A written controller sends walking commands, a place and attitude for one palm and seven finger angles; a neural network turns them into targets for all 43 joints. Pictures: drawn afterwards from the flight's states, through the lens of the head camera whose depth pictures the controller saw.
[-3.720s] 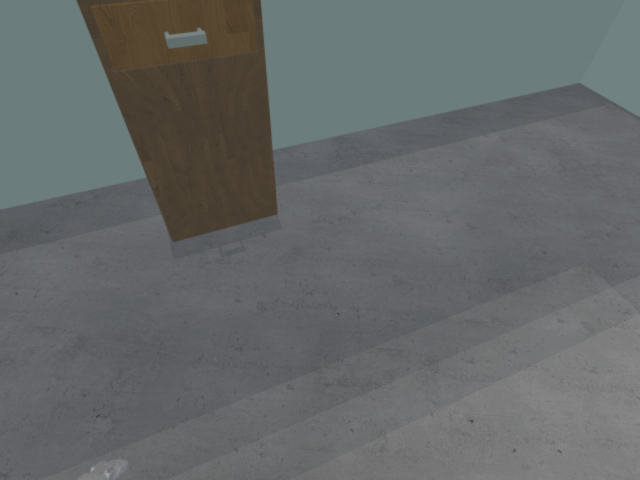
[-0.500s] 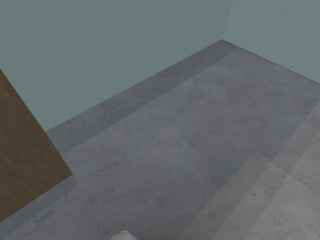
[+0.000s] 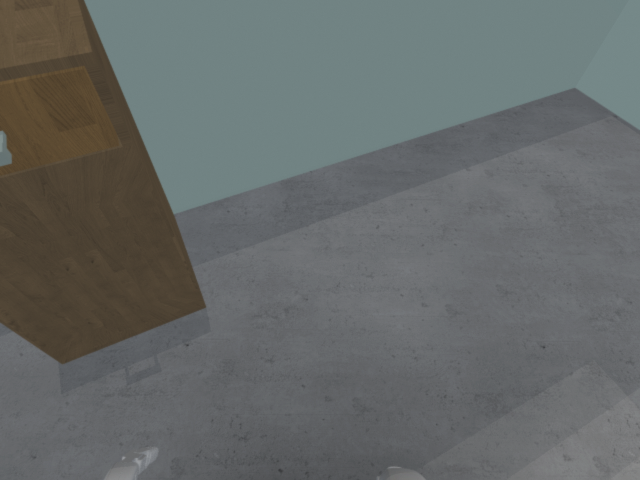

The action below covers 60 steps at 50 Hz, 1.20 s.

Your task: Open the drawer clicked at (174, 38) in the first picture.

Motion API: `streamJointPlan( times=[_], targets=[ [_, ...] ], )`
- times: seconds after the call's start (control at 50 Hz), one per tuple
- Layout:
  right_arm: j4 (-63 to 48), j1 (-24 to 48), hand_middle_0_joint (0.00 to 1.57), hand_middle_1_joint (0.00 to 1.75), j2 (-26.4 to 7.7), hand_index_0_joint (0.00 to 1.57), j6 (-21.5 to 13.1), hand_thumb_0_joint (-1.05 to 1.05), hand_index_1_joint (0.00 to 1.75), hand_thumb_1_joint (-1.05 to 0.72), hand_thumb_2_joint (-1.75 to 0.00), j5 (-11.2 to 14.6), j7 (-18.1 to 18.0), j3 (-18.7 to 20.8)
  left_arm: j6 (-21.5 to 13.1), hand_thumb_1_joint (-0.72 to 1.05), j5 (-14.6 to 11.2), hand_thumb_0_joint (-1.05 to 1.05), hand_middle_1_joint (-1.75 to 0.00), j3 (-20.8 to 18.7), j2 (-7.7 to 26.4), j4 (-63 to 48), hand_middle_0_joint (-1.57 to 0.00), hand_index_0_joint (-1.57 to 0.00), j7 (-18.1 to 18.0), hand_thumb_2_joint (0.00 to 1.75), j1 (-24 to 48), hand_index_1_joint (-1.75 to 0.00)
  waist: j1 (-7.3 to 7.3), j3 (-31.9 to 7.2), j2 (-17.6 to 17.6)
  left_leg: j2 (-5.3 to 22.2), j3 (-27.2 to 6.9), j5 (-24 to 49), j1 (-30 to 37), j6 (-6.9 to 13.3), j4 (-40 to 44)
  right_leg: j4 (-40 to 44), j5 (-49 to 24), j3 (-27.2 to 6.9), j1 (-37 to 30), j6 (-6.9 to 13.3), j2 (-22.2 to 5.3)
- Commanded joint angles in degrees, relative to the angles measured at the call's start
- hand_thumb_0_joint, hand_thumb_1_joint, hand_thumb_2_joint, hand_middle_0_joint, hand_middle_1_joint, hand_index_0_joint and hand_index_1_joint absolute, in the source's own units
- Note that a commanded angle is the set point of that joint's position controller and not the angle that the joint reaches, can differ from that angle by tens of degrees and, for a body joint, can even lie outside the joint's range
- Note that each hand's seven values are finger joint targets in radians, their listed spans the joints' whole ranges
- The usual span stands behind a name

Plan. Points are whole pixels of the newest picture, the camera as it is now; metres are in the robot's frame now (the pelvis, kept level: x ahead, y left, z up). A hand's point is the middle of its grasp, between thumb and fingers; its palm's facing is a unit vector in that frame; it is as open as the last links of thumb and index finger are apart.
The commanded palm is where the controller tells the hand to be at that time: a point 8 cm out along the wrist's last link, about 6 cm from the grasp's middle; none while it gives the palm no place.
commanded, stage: turn to face it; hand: left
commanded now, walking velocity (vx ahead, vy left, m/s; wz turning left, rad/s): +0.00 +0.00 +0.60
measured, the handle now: out of the picture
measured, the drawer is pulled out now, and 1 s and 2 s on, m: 0.00 0.00 0.00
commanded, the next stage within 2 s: take the last steps up to it in 0.68 s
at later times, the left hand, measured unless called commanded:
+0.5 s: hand out of the picture -0.05 +0.16 -0.16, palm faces +0.34 -0.90 -0.27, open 7.4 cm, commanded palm none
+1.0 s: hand out of the picture -0.03 +0.18 -0.16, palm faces +0.44 -0.86 -0.24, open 7.4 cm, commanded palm none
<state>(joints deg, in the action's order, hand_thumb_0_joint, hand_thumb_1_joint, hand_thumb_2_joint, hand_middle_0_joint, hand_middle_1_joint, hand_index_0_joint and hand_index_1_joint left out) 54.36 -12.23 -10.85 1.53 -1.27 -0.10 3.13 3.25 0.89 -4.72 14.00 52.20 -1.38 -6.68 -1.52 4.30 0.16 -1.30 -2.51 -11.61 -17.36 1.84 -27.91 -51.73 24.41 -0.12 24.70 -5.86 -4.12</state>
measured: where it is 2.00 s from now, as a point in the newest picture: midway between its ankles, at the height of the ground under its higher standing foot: (255, 475)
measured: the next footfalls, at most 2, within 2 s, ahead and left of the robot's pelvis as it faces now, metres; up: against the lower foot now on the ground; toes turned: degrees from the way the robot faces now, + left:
right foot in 0.12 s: +0.05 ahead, -0.15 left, +0.00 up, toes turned +3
left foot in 0.58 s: -0.05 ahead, +0.08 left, +0.00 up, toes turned +28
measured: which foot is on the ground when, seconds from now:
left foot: down 0.00-0.10, up 0.12-0.56, down 0.58-1.00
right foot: up 0.00-0.10, down 0.12-0.58, up 0.60-1.00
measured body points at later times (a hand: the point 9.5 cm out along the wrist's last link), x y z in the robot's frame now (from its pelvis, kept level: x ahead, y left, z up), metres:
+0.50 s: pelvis -0.01 -0.05 +0.00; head +0.03 -0.04 +0.44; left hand -0.06 +0.20 -0.14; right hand +0.16 -0.27 -0.15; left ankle -0.08 +0.08 -0.70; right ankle +0.01 -0.16 -0.74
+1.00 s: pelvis -0.01 -0.03 +0.00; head +0.00 -0.03 +0.44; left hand -0.06 +0.23 -0.14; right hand +0.13 -0.22 -0.16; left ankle -0.08 +0.07 -0.74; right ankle +0.03 -0.13 -0.73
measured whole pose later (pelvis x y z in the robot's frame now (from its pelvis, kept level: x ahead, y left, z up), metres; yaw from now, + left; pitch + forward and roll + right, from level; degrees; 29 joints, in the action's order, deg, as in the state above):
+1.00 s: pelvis -0.01 -0.03 +0.00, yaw +26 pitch -1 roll +1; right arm 57.6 -14.0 -10.8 0.9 -1.3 -0.5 1.9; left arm 1.6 1.5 -2.4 11.5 55.6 0.2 -11.8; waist -0.5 1.8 0.9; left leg -0.6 2.0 -17.4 -9.9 1.1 -28.5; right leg -36.9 23.4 4.8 15.0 -3.5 -3.2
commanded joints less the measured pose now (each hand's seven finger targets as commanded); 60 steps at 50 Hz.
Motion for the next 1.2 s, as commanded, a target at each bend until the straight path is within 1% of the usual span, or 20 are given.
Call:
streamJointPlan(
  times=[0.0,0.06,0.1,0.12,0.2,0.44,0.52,0.54,0.56,0.58,0.7,0.78,0.88,0.96,0.98,1.0,1.02,1.06,1.12,1.18],
  targets=[
    [-4.1,-0.7,0.2,0.3,-13.1,0.2,-0.4,0.0,0.3,-0.9,-0.9,-0.3,-0.3,4.0,-2.0,0.9,-0.7,0.0,-0.3,-0.3,2.8,-5.5,-0.2,-0.2,0.0,0.9,-1.0,-0.3,-0.22,-8.6,10.2,12.6,-17.1,22.6,6.3,7.6,4.9,10.7,0.0,1.3,-4.4,0.8,2.8],
    [-5.6,2.4,0.2,0.3,-12.2,0.2,-0.2,0.0,0.3,-0.9,-0.9,0.5,0.1,4.2,-3.1,0.9,-0.7,0.0,-0.3,-0.8,5.9,-4.5,-0.2,-0.2,-0.4,0.9,-7.7,-0.3,3.41,-10.6,6.2,8.0,-15.5,14.4,-2.9,2.8,-2.3,29.6,-13.1,0.1,-19.9,1.7,0.9],
    [-7.9,1.5,0.2,0.3,-6.9,0.2,0.0,0.0,0.3,-0.9,-0.9,0.5,0.3,3.4,-3.5,0.9,0.5,0.0,-0.3,-1.9,14.5,-5.5,-0.2,-0.2,-1.0,0.9,-8.0,-0.3,3.67,-9.2,-18.2,-3.0,-0.2,-22.6,-19.1,-4.8,-26.5,37.0,-20.6,-22.4,-23.5,11.6,-25.3],
    [-7.7,1.9,0.2,0.3,-9.3,0.2,0.5,0.0,0.3,-0.9,-0.9,-0.1,0.4,3.9,-3.2,0.9,0.3,0.0,-0.3,-1.4,12.9,-6.4,-0.2,-0.2,-1.0,0.9,-6.2,-0.3,3.06,-7.2,-11.8,-0.2,-2.7,-21.2,-17.1,-4.1,-35.6,36.4,-18.6,-18.3,-16.3,13.9,-24.5],
    [-4.2,-0.6,0.2,0.3,-8.1,0.2,1.9,0.0,0.3,-0.9,-0.9,-0.3,1.7,3.7,-3.8,0.9,0.2,0.0,-0.3,0.3,6.4,-7.6,-0.2,-0.2,-0.7,0.9,0.6,-0.3,-1.05,-0.5,-10.0,3.0,0.7,-9.2,-16.4,-5.6,-44.0,34.3,-21.2,-2.1,-11.1,10.6,-14.0],
    [-6.0,7.7,0.2,0.3,-6.6,0.2,1.2,0.0,0.3,-0.9,-0.9,0.7,1.5,1.3,-3.3,0.9,1.0,0.0,-0.3,-0.8,10.6,-2.8,-0.2,-0.2,-0.5,0.9,-10.7,-0.3,4.42,-6.0,-12.6,3.1,7.4,-14.7,-6.9,-5.3,-18.1,28.3,-37.6,3.2,-21.1,13.2,-17.5],
    [-4.3,2.0,0.2,0.3,-8.0,0.2,0.1,0.0,0.3,-0.9,-0.9,0.7,1.1,1.3,-2.8,0.9,0.3,0.0,-0.3,-1.0,10.3,-1.3,-0.2,-0.2,-0.2,0.9,-9.1,-0.3,1.03,-8.5,-9.8,2.7,8.8,-1.5,7.6,-3.7,1.7,20.1,-33.6,7.9,-15.5,8.3,-15.1],
    [-3.6,-1.1,0.2,0.3,-12.2,0.2,-0.7,0.0,0.3,-0.9,-0.9,0.4,0.9,2.2,-2.5,0.9,-0.2,0.0,-0.3,-0.7,8.3,-2.0,-0.2,-0.2,-0.1,0.9,-9.6,-0.3,-0.71,-11.2,0.0,9.5,1.3,9.6,17.4,-1.3,6.6,10.7,-23.4,10.7,-7.5,5.0,-11.5],
    [-3.5,-3.5,0.2,0.3,-18.0,0.2,-0.8,0.0,0.3,-0.9,-0.9,0.3,0.6,3.5,-2.3,0.9,-0.4,0.0,-0.3,0.6,4.2,-4.0,-0.2,-0.2,0.2,0.9,-8.4,-0.3,-1.98,-11.0,16.9,23.7,-15.8,30.5,23.2,5.1,7.8,-0.9,9.3,10.9,7.2,0.9,-4.1],
    [-2.3,-5.4,0.2,0.3,-18.6,0.2,-0.3,0.0,0.3,-0.9,-0.9,0.3,0.1,3.5,-1.6,0.9,0.0,0.0,-0.3,1.0,4.7,-4.4,-0.2,-0.2,-0.3,0.9,-5.7,-0.3,-3.08,-10.7,13.3,26.5,-14.7,36.6,18.6,10.0,7.0,-7.1,13.6,4.9,6.1,1.6,-3.7],
    [-3.3,3.4,0.2,0.3,-11.5,0.2,-1.2,0.0,0.3,-0.9,-0.9,0.4,-1.2,1.1,-1.1,0.9,-0.1,0.0,-0.3,0.3,4.9,0.4,-0.2,-0.2,0.5,0.9,-8.5,-0.3,1.54,-6.3,9.0,15.3,-2.8,34.9,13.6,6.8,7.0,-11.9,-0.4,2.3,4.4,0.9,-2.6],
    [-1.8,0.4,0.2,0.3,-10.8,0.2,-1.5,0.0,0.3,-0.9,-0.9,0.2,-1.3,1.1,-1.1,0.9,-0.2,0.0,-0.3,0.9,3.3,0.4,-0.2,-0.2,0.4,0.9,-6.9,-0.3,0.83,-5.7,6.5,15.7,-4.7,31.2,14.0,7.9,8.3,-4.8,-0.4,2.3,2.4,0.7,-1.9],
    [-0.1,-2.3,0.2,0.3,-10.6,0.2,-1.6,0.0,0.3,-0.9,-0.9,-0.4,-0.9,1.4,-2.2,0.9,0.3,0.0,-0.3,1.3,2.0,-0.7,-0.2,-0.2,1.3,0.9,-3.5,-0.3,-0.51,-3.1,9.7,15.1,-9.6,4.0,10.7,8.8,11.8,6.8,2.7,4.7,-1.4,1.9,0.2],
    [0.4,-0.5,0.2,0.3,-9.3,0.2,-1.9,0.0,0.3,-0.9,-0.9,0.0,-0.7,1.2,-3.9,0.9,0.5,0.0,-0.3,1.1,1.5,2.1,-0.2,-0.2,1.7,0.9,-11.0,-0.3,3.92,-2.8,5.7,10.8,-8.3,-9.3,0.5,5.6,5.6,24.9,-6.7,6.5,-17.7,3.1,2.1],
    [0.3,-0.6,0.2,0.3,-6.9,0.2,-2.2,0.0,0.3,-0.9,-0.9,0.3,-0.5,0.9,-4.7,0.9,0.9,0.0,-0.3,0.6,3.5,3.4,-0.2,-0.2,1.4,0.9,-15.3,-0.3,5.81,-3.5,-0.2,7.0,-4.2,-13.7,-7.0,2.9,-2.5,30.2,-6.0,1.8,-26.6,4.2,-2.2],
    [-1.2,-0.7,0.2,0.3,-2.8,0.2,-2.6,0.0,0.3,-0.9,-0.9,0.9,-0.2,0.1,-5.3,0.9,1.6,0.0,-0.3,-0.6,9.1,4.7,-0.2,-0.2,0.7,0.9,-19.8,-0.3,7.51,-3.7,-16.7,0.1,4.0,-19.7,-19.0,-0.5,-18.5,38.3,2.5,-16.1,-33.4,8.8,-16.8],
    [-3.3,3.4,0.2,0.3,-5.8,0.2,-2.2,0.0,0.3,-0.9,-0.9,0.0,0.2,0.6,-5.1,0.9,0.6,0.0,-0.3,-0.7,11.3,4.7,-0.2,-0.2,0.3,0.9,-22.2,-0.3,9.05,-0.7,-15.7,1.4,1.4,-22.9,-23.1,-1.1,-27.8,43.7,7.5,-26.7,-27.7,13.1,-24.4],
    [-1.5,2.5,0.2,0.3,-6.8,0.2,-1.5,0.0,0.3,-0.9,-0.9,-0.5,1.1,1.7,-5.7,0.9,0.4,0.0,-0.3,-0.4,7.8,4.0,-0.2,-0.2,-0.1,0.9,-15.9,-0.3,5.62,5.0,-13.0,5.0,-1.0,-12.7,-22.3,-0.8,-35.5,47.3,18.4,-23.1,-17.1,12.5,-21.7],
    [2.2,-2.7,0.2,0.3,-3.8,0.2,-0.9,0.0,0.3,-0.9,-0.9,-0.6,1.7,1.3,-6.7,0.9,0.3,0.0,-0.3,1.5,2.1,4.0,-0.2,-0.2,0.1,0.9,-13.5,-0.3,1.96,7.8,-6.8,6.1,1.2,-1.8,-18.6,-2.4,-36.5,45.6,1.8,-6.8,-11.8,9.1,-14.6],
    [3.4,-4.5,0.2,0.3,-2.4,0.2,-0.7,0.0,0.3,-0.9,-0.9,-0.3,1.9,1.2,-7.5,0.9,0.2,0.0,-0.3,1.8,1.3,5.7,-0.2,-0.2,0.0,0.9,-16.6,-0.3,1.59,6.1,-8.2,6.2,3.1,3.3,-19.0,-3.7,-34.7,45.2,-7.8,0.3,-15.2,8.3,-12.1]
  ],
)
